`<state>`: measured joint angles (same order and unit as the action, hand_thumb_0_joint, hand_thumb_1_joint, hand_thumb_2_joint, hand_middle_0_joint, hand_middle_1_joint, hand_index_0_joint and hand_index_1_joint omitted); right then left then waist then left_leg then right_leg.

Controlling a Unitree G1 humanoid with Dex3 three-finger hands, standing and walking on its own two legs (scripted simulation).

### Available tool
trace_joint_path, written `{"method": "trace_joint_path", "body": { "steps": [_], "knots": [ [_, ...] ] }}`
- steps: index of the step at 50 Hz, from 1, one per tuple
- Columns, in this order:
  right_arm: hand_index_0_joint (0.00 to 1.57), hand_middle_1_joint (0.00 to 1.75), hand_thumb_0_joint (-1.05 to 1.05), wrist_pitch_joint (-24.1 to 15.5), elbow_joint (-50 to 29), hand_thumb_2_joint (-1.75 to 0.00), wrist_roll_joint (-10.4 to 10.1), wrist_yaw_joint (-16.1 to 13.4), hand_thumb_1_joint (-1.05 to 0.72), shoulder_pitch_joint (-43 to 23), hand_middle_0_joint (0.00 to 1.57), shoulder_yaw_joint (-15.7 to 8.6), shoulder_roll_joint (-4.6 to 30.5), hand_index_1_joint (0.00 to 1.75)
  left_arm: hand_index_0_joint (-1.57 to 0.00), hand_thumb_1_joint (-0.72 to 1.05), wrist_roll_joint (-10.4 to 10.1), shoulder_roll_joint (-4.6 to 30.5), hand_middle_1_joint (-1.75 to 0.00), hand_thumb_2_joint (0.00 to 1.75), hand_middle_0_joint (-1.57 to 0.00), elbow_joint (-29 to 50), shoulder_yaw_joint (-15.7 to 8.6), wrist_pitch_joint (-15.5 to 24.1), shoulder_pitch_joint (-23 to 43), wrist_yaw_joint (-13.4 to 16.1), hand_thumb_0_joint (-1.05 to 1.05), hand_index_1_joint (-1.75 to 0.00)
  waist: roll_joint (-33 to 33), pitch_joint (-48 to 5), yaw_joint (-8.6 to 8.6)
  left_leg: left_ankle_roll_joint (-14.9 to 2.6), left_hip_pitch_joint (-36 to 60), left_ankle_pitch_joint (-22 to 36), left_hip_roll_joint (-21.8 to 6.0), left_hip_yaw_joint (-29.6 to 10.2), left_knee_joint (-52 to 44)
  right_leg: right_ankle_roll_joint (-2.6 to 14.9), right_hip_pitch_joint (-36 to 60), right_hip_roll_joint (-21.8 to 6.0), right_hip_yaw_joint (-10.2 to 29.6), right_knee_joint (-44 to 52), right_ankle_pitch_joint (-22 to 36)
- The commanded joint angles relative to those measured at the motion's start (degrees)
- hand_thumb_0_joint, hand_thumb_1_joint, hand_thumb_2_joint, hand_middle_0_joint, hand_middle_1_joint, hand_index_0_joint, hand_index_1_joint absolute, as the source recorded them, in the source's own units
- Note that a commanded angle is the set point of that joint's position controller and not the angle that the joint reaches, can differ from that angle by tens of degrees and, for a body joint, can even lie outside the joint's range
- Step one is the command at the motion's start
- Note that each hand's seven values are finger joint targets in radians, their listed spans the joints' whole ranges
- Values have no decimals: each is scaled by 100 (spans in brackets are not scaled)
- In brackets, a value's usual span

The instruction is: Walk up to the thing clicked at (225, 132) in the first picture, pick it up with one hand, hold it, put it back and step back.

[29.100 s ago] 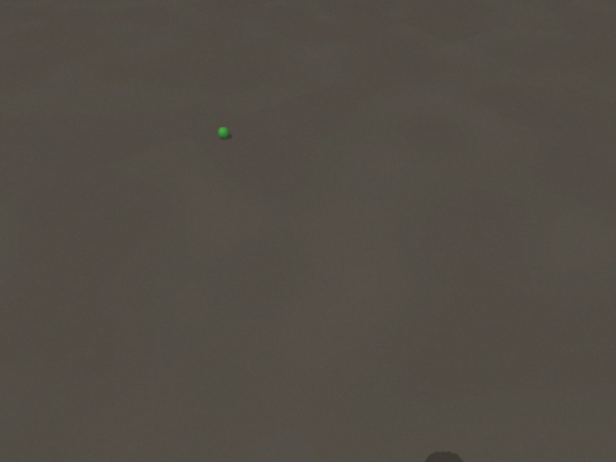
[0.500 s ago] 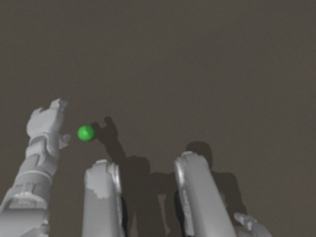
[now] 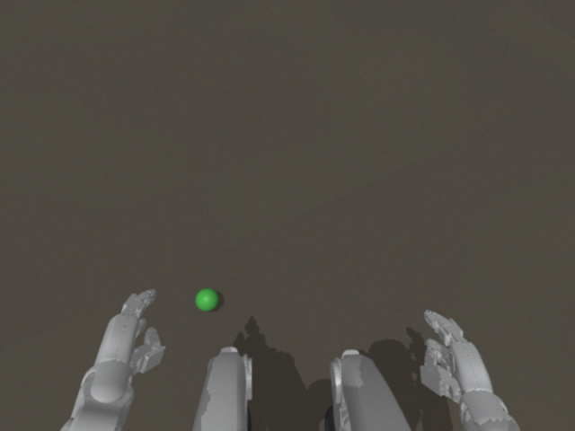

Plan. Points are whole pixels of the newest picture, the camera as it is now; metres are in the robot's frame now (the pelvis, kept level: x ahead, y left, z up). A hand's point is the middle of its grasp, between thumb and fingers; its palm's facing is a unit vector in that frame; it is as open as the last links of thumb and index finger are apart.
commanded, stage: home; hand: left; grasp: from above
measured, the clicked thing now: (207, 299) +0.47 +0.23 -0.56
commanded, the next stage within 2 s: none
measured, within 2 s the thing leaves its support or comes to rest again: neither
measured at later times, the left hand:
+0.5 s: hand (116, 365) +0.21 +0.19 +0.08, palm faces +0.10 -0.97 -0.21, open 7.4 cm
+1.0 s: hand (116, 377) +0.20 +0.19 +0.08, palm faces +0.09 -0.98 -0.20, open 7.4 cm
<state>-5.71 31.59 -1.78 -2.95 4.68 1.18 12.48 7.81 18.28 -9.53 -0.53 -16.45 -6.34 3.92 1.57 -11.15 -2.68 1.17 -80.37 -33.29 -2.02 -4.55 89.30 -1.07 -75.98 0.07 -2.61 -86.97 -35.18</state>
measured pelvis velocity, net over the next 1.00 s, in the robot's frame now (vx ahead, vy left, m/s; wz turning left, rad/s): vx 0.05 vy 0.00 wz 0.05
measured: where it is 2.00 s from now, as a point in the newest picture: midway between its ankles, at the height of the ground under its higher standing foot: outside the picture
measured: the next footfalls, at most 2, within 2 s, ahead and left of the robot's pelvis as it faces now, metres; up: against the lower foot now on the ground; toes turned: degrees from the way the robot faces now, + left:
none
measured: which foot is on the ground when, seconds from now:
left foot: down 0.00-1.00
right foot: down 0.00-1.00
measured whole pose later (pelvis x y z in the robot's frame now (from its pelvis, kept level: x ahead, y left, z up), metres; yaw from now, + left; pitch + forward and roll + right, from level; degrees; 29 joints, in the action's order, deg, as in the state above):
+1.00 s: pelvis +0.05 +0.00 +0.12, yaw +3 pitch +10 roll -3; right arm -13.9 31.0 0.1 -10.4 17.0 2.7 12.1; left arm -2.8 12.8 7.1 -1.9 -25.8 -28.6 0.9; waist 2.5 -9.1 -2.3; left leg 0.8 -41.1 -26.5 -1.8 -3.6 57.8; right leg -1.2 -36.3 -0.4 -2.9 -54.1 -27.5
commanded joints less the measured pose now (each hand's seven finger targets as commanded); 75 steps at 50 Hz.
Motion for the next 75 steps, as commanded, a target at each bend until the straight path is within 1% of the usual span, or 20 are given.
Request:
{"method": "trace_joint_path", "body": {
  "steps": [1, 7, 8, 13, 14, 16, 20, 25, 28, 30, 33, 41, 46, 49, 53, 63, 67, 70, 73, 75],
  "knots": [
    [20, 30, 0, -356, -703, -90, -56, -277, -90, 392, 20, -279, 777, 30, -20, 90, -464, 540, -30, 90, -20, 1501, -416, -42, -7, 166, 0, -30, 457, -1670, -142, -189, 2641, 309, 61, -63, -2207, 212, 1695, 106, 61, 2060, 691],
    [20, 30, 0, -535, -836, -90, -46, -592, -90, 715, 20, -144, 658, 30, -20, 90, -939, 232, -30, 90, -20, 2038, -506, -487, -880, 169, 0, -30, 381, -1505, -159, -166, 3588, 1449, 96, 60, -2837, 178, 2869, 141, 3, 2864, 1658],
    [20, 30, 0, -574, -901, -90, -42, -635, -90, 761, 20, -119, 663, 30, -20, 90, -1004, 195, -30, 90, -20, 2164, -533, -527, -1026, 162, 0, -30, 383, -1396, -121, -159, 3703, 1492, 107, 66, -2987, 173, 2996, 132, -24, 2973, 1695],
    [20, 30, 0, -727, -1005, -90, 12, -800, -90, 925, 20, -100, 569, 30, -20, 90, -1182, 18, -30, 90, -20, 2663, -548, -723, -1787, 89, 0, -30, 427, -991, -36, -149, 4278, 1924, 125, 153, -3521, 147, 3654, 140, -79, 3600, 2075],
    [20, 30, 0, -756, -1041, -90, 18, -823, -90, 930, 20, -107, 554, 30, -20, 90, -1178, 25, -30, 90, -20, 2734, -596, -749, -1911, 81, 0, -30, 361, -953, -35, -154, 4339, 2047, 136, 154, -3569, 141, 3778, 147, -90, 3689, 2181],
    [20, 30, 0, -819, -1075, -90, 38, -856, -90, 934, 20, -108, 556, 30, -20, 90, -1191, -31, -30, 90, -20, 2734, -543, -782, -2115, 32, 0, -30, 138, -645, -29, -189, 4309, 1943, 157, 186, -3671, 111, 3880, 136, -114, 3888, 2109],
    [20, 30, 0, -916, -1091, -90, 87, -871, -90, 948, 20, -168, 610, 30, -20, 90, -1129, -83, -30, 90, -20, 2830, -454, -800, -2331, -91, 0, -30, 121, -392, -9, -171, 4546, 2045, 141, 168, -3912, 118, 3954, 164, -169, 4016, 2109],
    [20, 30, 0, -1043, -1092, -90, 121, -864, -90, 940, 20, -220, 670, 30, -20, 90, -1096, -43, -30, 90, -20, 2778, -470, -780, -2189, -210, 0, -30, 57, -182, -56, -189, 4592, 1923, 176, 226, -3994, 83, 3980, 128, -155, 4169, 2005],
    [20, 30, 0, -1097, -1084, -90, 136, -857, -90, 872, 20, -224, 694, 30, -20, 90, -1063, -4, -30, 90, -20, 2816, -482, -725, -2002, -251, 0, -30, 106, -4, -27, -188, 4555, 1585, 183, 248, -4091, 84, 3901, 110, -159, 4231, 1695],
    [20, 30, 0, -1130, -1080, -90, 143, -845, -90, 859, 20, -221, 706, 30, -20, 90, -1057, 20, -30, 90, -20, 2851, -517, -698, -2012, -261, 0, -30, 74, -64, -5, -191, 4592, 1471, 191, 236, -4125, 87, 3962, 108, -157, 4260, 1580],
    [20, 30, 0, -1163, -1049, -90, 156, -836, -90, 876, 20, -232, 709, 30, -20, 88, -1031, 19, -30, 89, -20, 2890, -475, -694, -2023, -276, 0, -30, 297, -201, -3, -160, 4761, 1706, 181, 229, -4115, 99, 3990, 113, -145, 4181, 1792],
    [20, 30, 0, -1187, -995, -90, 171, -842, -90, 820, 20, -212, 697, 30, -20, 89, -1032, 22, -30, 89, -20, 2800, -475, -641, -2088, -240, 0, -30, 93, -284, 19, -187, 4712, 1744, 195, 230, -4059, 79, 4112, 104, -118, 4223, 1854],
    [20, 30, 0, -1188, -1005, -90, 170, -851, -90, 773, 20, -192, 695, 30, -20, 89, -1023, 17, -30, 90, -20, 2801, -453, -627, -2058, -230, 0, -30, 168, -171, 44, -178, 4650, 1428, 176, 205, -4183, 96, 4028, 130, -161, 4228, 1544],
    [20, 30, 0, -1197, -999, -90, 166, -861, -90, 795, 20, -190, 670, 30, -20, 90, -1049, 26, -30, 90, -20, 2785, -512, -632, -2158, -227, 0, -30, 83, -236, 83, -183, 4622, 1550, 191, 228, -4120, 93, 4134, 110, -142, 4243, 1645],
    [20, 30, 0, -1202, -972, -90, 165, -857, -90, 813, 20, -202, 693, 30, -20, 90, -1049, 17, -30, 90, -20, 2750, -474, -615, -2100, -238, 0, -30, 168, -206, 33, -177, 4665, 1598, 168, 206, -4130, 96, 4061, 128, -157, 4198, 1696],
    [20, 30, 0, -1189, -960, -90, 159, -858, -90, 820, 20, -209, 675, 30, -20, 90, -1035, 38, -30, 90, -20, 2802, -473, -614, -2108, -226, 0, -30, 125, -231, 83, -171, 4655, 1688, 165, 211, -4127, 103, 4119, 125, -150, 4195, 1758],
    [20, 30, 0, -1202, -919, -90, 164, -850, -90, 866, 20, -230, 720, 30, -20, 90, -1037, 67, -30, 90, -20, 2813, -481, -628, -2046, -246, 0, -30, 257, -244, 38, -165, 4739, 1726, 149, 206, -4148, 116, 4068, 123, -140, 4155, 1787],
    [20, 30, 0, -1196, -954, -90, 156, -841, -90, 809, 20, -226, 735, 30, -20, 90, -1035, 64, -30, 90, -20, 2816, -450, -633, -1985, -241, 0, -30, 150, -15, 36, -173, 4649, 1422, 126, 165, -4227, 103, 3979, 134, -167, 4201, 1520],
    [20, 30, 0, -1197, -959, -90, 161, -842, -90, 785, 20, -210, 703, 30, -20, 90, -1058, 35, -30, 90, -20, 2760, -476, -631, -2085, -250, 0, -30, 156, -58, 72, -171, 4611, 1401, 153, 219, -4187, 101, 4033, 123, -154, 4240, 1488],
    [20, 30, 0, -1203, -964, -90, 157, -848, -90, 827, 20, -234, 751, 30, -20, 90, -1059, 93, -30, 90, -20, 2851, -493, -635, -2062, -249, 0, -30, 109, -197, 23, -188, 4706, 1564, 156, 231, -4133, 90, 4055, 115, -129, 4223, 1657]
  ]
}}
